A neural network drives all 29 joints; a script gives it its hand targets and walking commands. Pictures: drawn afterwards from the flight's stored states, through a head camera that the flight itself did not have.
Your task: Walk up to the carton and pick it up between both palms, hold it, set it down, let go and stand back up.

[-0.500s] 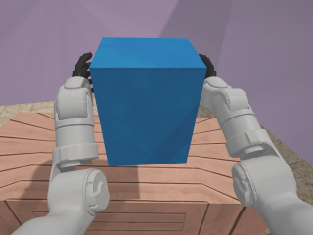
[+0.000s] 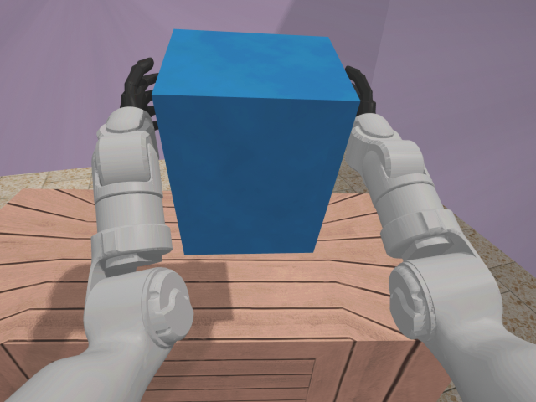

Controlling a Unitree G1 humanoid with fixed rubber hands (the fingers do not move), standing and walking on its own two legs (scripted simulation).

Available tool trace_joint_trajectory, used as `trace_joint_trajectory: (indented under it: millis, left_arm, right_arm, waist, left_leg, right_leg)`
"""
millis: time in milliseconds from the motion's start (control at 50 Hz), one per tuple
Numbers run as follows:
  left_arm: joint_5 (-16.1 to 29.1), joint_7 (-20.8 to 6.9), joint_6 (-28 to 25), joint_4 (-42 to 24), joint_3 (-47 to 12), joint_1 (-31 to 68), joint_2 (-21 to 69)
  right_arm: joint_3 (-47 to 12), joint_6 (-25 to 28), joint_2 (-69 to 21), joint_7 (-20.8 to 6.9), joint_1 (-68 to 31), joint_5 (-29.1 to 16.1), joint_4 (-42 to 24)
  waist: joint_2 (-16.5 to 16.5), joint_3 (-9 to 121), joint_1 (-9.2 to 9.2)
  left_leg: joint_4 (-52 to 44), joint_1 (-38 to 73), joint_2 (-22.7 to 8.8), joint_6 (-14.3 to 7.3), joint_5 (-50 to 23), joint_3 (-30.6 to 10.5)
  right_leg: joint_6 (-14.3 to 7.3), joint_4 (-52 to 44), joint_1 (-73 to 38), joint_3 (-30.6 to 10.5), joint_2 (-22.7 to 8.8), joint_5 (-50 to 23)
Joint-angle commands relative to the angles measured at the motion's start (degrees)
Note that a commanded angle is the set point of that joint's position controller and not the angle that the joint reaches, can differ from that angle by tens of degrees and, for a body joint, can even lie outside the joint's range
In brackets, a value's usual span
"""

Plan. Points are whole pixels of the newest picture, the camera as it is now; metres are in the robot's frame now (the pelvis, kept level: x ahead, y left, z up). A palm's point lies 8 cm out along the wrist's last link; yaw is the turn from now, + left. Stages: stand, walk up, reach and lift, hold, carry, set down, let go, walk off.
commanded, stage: set down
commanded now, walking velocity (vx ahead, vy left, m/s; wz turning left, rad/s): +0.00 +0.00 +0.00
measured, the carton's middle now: (251, 153) +0.39 +0.00 +0.26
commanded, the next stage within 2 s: none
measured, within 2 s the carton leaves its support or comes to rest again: neither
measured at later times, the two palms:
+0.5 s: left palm (139, 166) +0.39 +0.16 +0.24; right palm (334, 176) +0.39 -0.13 +0.22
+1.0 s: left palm (146, 191) +0.39 +0.16 +0.20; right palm (332, 191) +0.40 -0.14 +0.18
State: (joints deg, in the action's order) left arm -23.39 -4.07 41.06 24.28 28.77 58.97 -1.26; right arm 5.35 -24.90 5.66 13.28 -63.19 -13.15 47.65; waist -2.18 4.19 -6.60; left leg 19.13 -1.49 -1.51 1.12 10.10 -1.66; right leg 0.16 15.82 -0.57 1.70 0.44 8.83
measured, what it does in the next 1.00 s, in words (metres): stands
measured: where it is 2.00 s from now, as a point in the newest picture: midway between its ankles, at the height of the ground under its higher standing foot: outside the picture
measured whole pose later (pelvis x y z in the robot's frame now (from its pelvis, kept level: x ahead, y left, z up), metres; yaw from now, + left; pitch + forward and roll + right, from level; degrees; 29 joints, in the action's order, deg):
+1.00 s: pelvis +0.01 +0.00 +0.00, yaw +0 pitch -9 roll -1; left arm -23.0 0.6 30.8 17.4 21.3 43.0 5.1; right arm 8.4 -3.7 2.1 6.8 -46.6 -3.9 49.1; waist -4.3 -3.7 -2.4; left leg 19.6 0.0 -1.5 1.2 10.9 -1.9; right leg 0.1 15.3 -2.6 2.0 0.4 9.3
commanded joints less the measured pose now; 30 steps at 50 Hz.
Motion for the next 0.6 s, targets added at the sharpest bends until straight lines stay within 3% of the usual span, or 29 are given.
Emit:
trace_joint_trajectory:
  millis: [0,40,120,280,380,580]
  left_arm:
    - [4.6,-8.4,-3.6,2.0,-16.2,29.0,24.0]
    - [3.7,-9.0,-4.2,2.3,-16.0,26.7,23.6]
    - [4.0,-9.6,-5.5,0.1,-18.5,24.4,24.2]
    - [7.9,-7.5,-8.3,-8.0,-29.5,22.9,30.0]
    - [8.1,-6.0,-8.5,-9.5,-31.8,20.4,31.4]
    - [6.2,-5.0,-8.1,-7.9,-29.4,15.8,30.8]
  right_arm:
    - [-8.2,8.9,-29.2,-7.6,-36.9,0.1,-10.6]
    - [-6.9,11.0,-28.3,-8.0,-34.1,2.4,-9.2]
    - [-8.3,15.3,-28.3,-7.8,-32.5,4.5,-12.9]
    - [-14.3,22.5,-28.7,-7.6,-33.6,4.0,-23.6]
    - [-14.4,23.9,-28.2,-8.2,-32.1,4.1,-22.8]
    - [-12.3,24.2,-27.0,-10.0,-28.2,5.5,-17.8]
  waist:
    - [1.8,12.3,1.89]
    - [1.0,10.0,1.48]
    - [0.7,10.9,0.65]
    - [3.1,18.0,-0.03]
    - [4.0,17.6,0.67]
    - [3.5,13.3,2.40]
  left_leg:
    - [-3.8,2.2,2.7,-1.1,-7.4,3.5]
    - [-4.1,3.0,2.8,-1.3,-7.8,4.1]
    - [-2.6,6.1,3.4,-1.3,-12.3,4.6]
    - [1.7,11.0,3.3,0.5,-22.5,4.0]
    - [1.8,11.4,2.9,1.0,-21.7,4.1]
    - [0.1,9.8,2.7,0.5,-18.1,5.1]
  right_leg:
    - [3.2,-2.3,-4.5,4.2,2.4,-2.9]
    - [3.2,-2.7,-4.8,4.6,2.2,-3.4]
    - [3.2,-2.3,-6.3,4.9,1.8,-8.9]
    - [3.0,-0.6,-9.3,5.7,2.4,-16.6]
    - [2.8,-1.3,-8.0,5.8,2.6,-14.0]
    - [2.6,-1.6,-6.2,5.8,2.7,-11.0]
